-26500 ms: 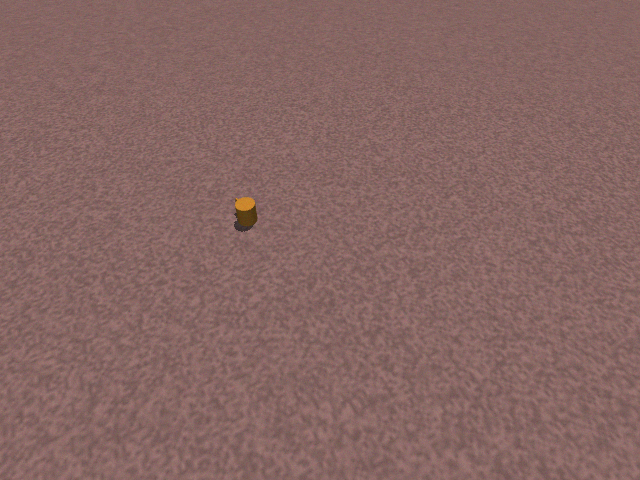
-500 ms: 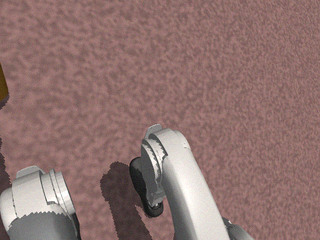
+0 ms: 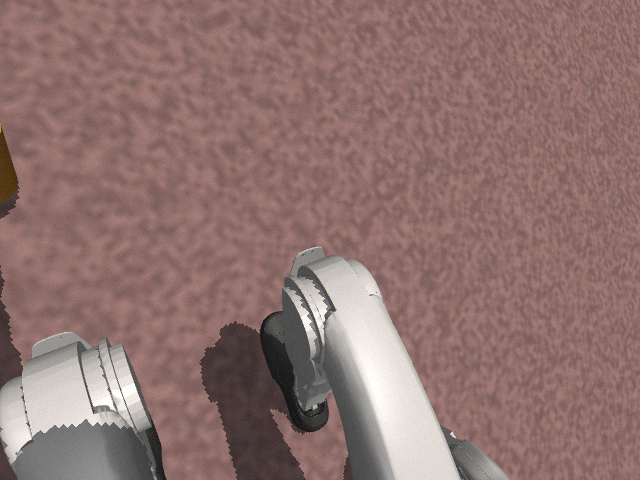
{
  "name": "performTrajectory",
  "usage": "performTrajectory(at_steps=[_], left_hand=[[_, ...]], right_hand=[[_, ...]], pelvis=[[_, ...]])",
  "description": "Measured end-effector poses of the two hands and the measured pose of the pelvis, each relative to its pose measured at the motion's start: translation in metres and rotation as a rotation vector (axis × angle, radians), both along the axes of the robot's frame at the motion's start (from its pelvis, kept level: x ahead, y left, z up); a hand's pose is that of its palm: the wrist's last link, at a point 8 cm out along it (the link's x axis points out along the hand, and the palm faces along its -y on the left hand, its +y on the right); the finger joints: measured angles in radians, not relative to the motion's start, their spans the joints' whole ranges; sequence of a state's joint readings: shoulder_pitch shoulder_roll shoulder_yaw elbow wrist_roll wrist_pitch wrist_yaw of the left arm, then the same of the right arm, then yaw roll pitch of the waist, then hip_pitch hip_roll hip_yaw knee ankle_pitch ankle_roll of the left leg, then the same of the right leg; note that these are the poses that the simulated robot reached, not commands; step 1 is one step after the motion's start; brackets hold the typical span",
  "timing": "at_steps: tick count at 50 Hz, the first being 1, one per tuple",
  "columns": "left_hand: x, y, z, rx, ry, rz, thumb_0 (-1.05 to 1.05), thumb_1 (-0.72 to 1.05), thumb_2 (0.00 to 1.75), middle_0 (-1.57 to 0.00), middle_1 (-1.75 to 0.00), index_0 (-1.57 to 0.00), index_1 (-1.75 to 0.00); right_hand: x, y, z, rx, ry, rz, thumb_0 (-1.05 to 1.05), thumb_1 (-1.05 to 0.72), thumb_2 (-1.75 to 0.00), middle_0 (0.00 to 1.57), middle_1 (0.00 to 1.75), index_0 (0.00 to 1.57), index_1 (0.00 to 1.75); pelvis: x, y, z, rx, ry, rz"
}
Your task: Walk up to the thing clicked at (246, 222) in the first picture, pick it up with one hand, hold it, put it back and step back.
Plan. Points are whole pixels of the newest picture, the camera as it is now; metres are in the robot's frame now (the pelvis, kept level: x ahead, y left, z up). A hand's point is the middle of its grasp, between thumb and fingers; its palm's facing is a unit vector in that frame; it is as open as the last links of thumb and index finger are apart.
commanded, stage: close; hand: left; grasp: from above
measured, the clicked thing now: out of the picture +0.54 +0.27 -0.26
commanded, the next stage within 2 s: settle in 1.80 s
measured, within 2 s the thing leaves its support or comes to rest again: neither
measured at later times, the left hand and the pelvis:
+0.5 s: hand out of the picture +0.51 +0.26 -0.22, palm faces -0.40 -0.11 -0.91, open 12.4 cm; pelvis +0.00 +0.00 +0.00, yaw +0 degrees
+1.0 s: hand out of the picture +0.51 +0.26 -0.22, palm faces -0.40 -0.11 -0.91, open 12.5 cm; pelvis +0.00 +0.00 +0.00, yaw +0 degrees
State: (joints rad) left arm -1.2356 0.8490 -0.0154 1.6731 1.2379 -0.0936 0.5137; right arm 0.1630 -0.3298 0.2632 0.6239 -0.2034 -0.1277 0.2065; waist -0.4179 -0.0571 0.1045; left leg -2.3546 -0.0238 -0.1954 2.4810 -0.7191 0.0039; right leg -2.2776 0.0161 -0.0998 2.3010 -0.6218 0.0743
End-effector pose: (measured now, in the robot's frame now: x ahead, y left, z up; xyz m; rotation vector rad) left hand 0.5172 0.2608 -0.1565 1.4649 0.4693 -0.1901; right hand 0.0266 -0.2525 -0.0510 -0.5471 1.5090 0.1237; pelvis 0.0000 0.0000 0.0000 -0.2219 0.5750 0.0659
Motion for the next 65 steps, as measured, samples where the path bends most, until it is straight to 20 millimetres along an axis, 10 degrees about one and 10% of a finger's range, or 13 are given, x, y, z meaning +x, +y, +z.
performTrajectory(at_steps=[65], left_hand=[[0.0011,-0.0021,-0.0044,0.0,-0.003,-0.006,0.0,-0.38,1.26,-0.15,-1.4,0.0,-1.34]], right_hand=[[-0.006,0.0001,0.0098,-0.019,0.018,0.006,0.0,-0.92,-0.9,0.2,0.3,0.2,0.3]], pelvis=[[0.0001,0.0008,0.0038,-0.008,0.0,-0.001]])
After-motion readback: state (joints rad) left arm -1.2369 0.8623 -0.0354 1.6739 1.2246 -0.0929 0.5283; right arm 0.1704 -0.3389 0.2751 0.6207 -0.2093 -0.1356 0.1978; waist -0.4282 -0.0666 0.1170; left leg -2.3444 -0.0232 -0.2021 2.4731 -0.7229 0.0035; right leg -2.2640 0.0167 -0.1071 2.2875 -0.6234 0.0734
